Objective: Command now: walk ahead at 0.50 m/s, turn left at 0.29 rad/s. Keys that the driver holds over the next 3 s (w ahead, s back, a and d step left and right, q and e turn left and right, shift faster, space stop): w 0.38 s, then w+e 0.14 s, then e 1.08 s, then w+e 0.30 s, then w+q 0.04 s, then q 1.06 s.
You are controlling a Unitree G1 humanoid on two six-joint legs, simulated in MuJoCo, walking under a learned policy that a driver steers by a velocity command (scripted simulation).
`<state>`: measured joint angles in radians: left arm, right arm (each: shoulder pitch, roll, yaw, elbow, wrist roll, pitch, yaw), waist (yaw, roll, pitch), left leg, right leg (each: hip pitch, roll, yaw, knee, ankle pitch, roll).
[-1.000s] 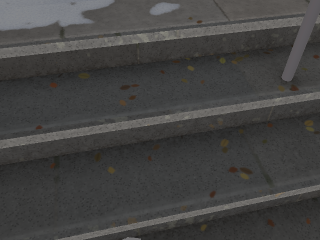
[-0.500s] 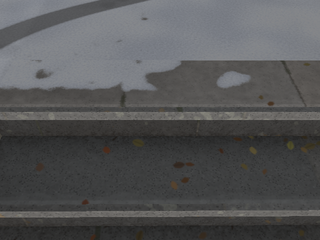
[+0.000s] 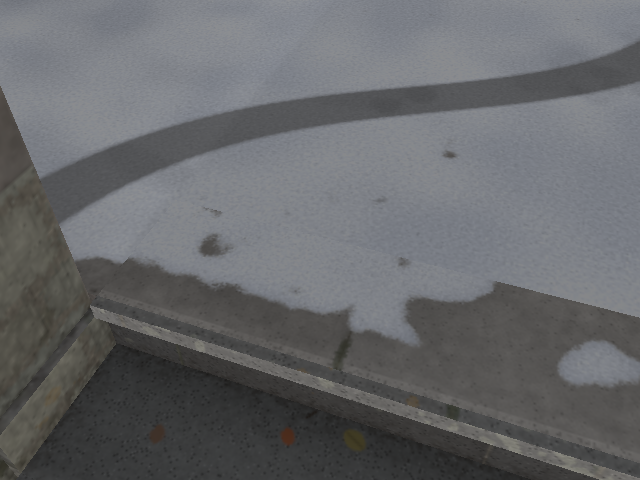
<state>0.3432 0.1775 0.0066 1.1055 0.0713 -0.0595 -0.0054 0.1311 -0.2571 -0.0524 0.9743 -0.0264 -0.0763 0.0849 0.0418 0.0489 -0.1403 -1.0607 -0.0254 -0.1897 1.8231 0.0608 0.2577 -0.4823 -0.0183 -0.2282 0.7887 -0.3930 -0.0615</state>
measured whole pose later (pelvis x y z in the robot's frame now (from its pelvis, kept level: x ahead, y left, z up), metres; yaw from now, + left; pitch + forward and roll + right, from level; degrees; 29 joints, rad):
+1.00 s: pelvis +0.52 -0.01 +0.22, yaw -14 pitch +5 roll +1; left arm -0.05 0.18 -0.01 0.77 0.04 -0.06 -0.05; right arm 0.22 -0.20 -0.03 0.92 -0.03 -0.12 0.04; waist -0.01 0.01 -0.07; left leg -0.23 0.11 0.11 0.78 -0.28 -0.01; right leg -0.97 0.04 -0.06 1.30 -0.43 -0.09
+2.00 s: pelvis +0.64 -0.09 +0.34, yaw -47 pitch +0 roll +1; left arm 0.27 0.29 0.10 0.74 0.04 -0.15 -0.03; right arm 0.30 -0.26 -0.04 0.65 -0.03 -0.09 0.02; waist -0.01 0.00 0.00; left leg -0.36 0.07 -0.05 0.99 -0.47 0.00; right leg -0.28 0.05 -0.01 0.63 -0.36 -0.09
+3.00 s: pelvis +0.73 -0.28 +0.35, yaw -17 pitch +2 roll +0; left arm 0.18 0.22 0.04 0.63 0.02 0.01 0.07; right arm 0.18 -0.30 -0.08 0.61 0.01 0.05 -0.03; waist 0.03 0.03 0.02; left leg -0.57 0.01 -0.03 1.12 -0.36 -0.08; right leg -0.33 -0.05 -0.06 0.49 -0.19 0.00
